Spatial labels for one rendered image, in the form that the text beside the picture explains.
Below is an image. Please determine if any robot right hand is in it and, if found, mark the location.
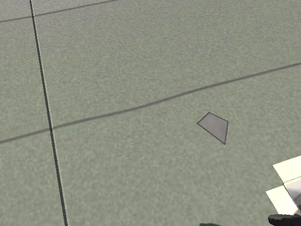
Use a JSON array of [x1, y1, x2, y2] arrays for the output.
[[268, 214, 301, 226]]

